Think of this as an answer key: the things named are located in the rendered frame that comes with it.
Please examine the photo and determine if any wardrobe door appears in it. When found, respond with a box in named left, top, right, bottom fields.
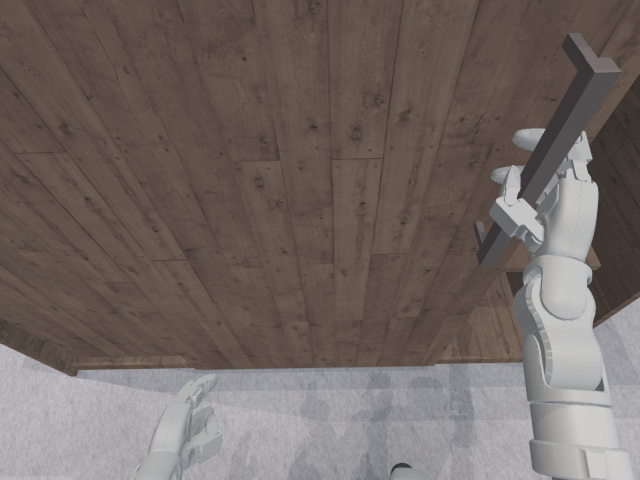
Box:
left=0, top=187, right=181, bottom=357
left=0, top=0, right=640, bottom=370

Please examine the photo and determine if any handle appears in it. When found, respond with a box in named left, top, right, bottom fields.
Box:
left=473, top=33, right=621, bottom=266

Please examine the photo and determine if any robot left hand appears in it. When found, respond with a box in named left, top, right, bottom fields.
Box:
left=147, top=373, right=223, bottom=471

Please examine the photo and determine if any robot right foot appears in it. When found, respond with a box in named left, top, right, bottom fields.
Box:
left=390, top=463, right=412, bottom=475

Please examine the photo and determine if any robot right forearm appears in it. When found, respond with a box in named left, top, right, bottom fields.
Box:
left=513, top=255, right=635, bottom=480

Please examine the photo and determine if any robot right hand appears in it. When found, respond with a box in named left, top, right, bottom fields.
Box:
left=489, top=128, right=599, bottom=263

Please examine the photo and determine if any robot left forearm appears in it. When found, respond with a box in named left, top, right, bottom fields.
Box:
left=127, top=451, right=182, bottom=480

